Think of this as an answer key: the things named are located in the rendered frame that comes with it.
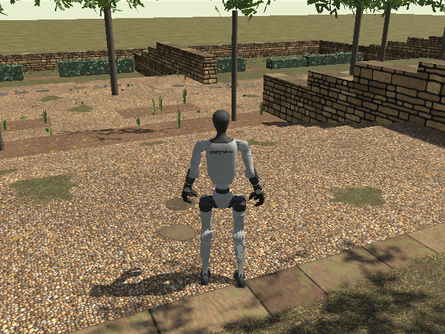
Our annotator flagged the left robot thigh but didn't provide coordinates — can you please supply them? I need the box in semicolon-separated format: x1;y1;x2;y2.
199;194;213;242

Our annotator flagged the left robot forearm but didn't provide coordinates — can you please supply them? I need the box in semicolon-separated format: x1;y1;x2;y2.
183;169;195;192

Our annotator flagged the robot left upper arm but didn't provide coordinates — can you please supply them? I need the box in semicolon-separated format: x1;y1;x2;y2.
188;141;207;179

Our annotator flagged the right robot forearm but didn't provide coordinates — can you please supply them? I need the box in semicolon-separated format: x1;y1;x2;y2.
249;167;263;194

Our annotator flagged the robot right hand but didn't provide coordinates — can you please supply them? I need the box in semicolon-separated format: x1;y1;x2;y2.
249;191;265;207

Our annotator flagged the robot left hand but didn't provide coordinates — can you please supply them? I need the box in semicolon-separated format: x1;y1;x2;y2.
181;189;197;204

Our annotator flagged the robot left foot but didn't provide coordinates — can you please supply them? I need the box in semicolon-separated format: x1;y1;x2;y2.
200;268;211;285

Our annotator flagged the robot right upper arm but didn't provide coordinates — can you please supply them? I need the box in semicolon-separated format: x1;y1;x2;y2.
236;140;256;178

